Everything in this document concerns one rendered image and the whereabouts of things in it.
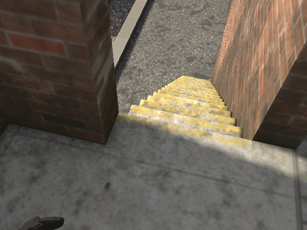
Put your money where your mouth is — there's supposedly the robot left hand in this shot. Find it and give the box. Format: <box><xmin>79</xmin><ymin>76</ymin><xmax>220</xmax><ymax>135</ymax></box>
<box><xmin>17</xmin><ymin>216</ymin><xmax>64</xmax><ymax>230</ymax></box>

